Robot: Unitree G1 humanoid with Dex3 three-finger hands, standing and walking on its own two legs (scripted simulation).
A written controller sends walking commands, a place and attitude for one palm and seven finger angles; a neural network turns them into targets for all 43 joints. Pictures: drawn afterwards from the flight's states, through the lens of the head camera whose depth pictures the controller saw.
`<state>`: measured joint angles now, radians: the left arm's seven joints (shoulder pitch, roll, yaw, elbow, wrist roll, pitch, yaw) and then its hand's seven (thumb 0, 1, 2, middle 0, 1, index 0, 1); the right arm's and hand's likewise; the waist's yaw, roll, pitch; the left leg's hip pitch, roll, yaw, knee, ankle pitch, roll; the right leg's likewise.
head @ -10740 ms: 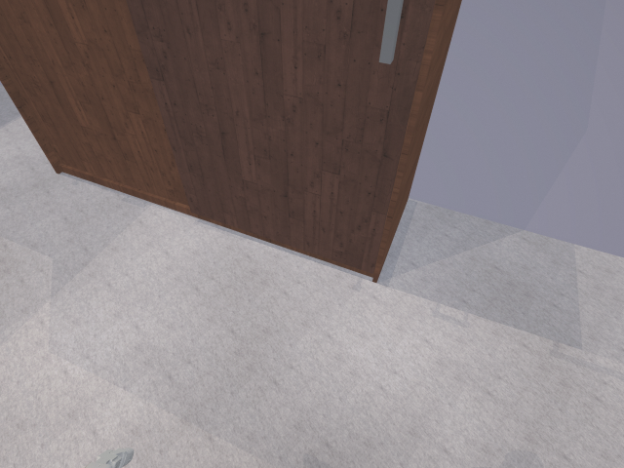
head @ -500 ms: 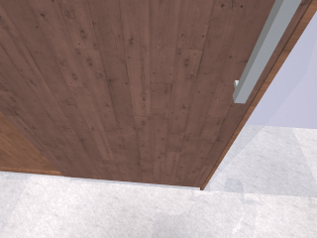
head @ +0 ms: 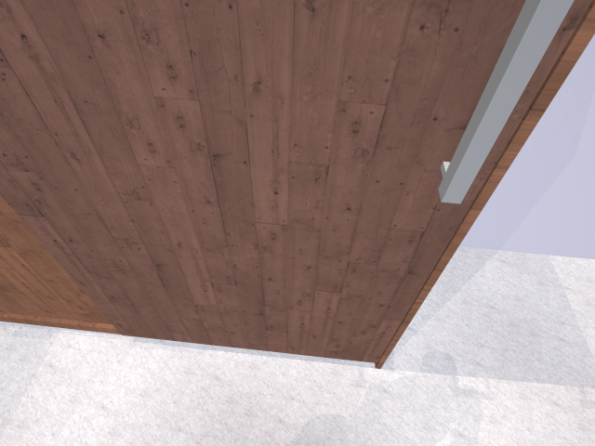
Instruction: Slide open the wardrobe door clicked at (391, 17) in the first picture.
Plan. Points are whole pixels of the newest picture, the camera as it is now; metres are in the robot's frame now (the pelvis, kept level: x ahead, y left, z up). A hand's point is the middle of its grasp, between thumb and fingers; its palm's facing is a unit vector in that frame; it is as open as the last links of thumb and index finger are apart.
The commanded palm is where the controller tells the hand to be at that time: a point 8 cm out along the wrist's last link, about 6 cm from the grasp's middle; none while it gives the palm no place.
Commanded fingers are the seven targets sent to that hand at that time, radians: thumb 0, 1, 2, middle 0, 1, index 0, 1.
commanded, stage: come to a stop and stand still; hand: right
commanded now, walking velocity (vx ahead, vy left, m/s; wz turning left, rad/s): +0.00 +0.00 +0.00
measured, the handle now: (491, 91) +0.45 -0.18 +0.26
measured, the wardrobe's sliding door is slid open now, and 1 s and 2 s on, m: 0.00 0.00 0.00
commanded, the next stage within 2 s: look again from close up in 0.50 s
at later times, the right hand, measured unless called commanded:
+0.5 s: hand out of the picture +0.02 -0.20 -0.17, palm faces -0.01 +0.98 -0.21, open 7.4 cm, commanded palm none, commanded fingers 0.00 -0.90 -0.90 0.20 0.30 0.20 0.30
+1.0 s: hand out of the picture +0.00 -0.18 -0.17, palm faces +0.00 +0.99 -0.17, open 7.4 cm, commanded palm none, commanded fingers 0.00 -0.90 -0.90 0.20 0.30 0.20 0.30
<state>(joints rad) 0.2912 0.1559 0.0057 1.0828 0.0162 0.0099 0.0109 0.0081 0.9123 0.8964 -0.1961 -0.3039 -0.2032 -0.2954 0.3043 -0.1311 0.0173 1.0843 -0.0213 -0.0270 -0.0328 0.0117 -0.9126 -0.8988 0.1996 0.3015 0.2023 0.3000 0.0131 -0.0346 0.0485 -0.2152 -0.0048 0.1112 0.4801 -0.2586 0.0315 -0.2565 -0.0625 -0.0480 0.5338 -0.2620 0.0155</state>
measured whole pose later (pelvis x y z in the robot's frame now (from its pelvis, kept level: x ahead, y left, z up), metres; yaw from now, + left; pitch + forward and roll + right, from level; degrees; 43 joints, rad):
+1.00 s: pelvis +0.01 -0.02 +0.01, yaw +1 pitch -1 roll +0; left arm 0.28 0.14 -0.01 1.13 0.01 -0.02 0.03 0.01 0.92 0.90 -0.20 -0.30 -0.20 -0.30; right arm 0.30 -0.13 0.01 1.12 -0.02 -0.01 -0.03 0.01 -0.91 -0.90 0.20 0.30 0.20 0.30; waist -0.01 0.01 0.04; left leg -0.17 0.05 0.07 0.45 -0.26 -0.01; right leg -0.16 0.00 -0.09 0.42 -0.24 -0.02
